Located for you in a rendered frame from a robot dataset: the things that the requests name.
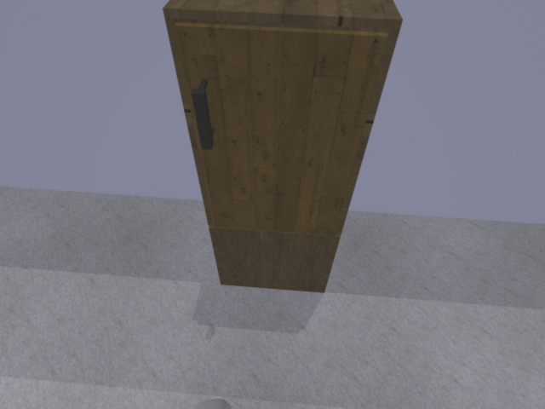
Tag handle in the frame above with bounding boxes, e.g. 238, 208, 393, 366
192, 79, 215, 150

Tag cupboard door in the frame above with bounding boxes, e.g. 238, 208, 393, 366
175, 22, 388, 235

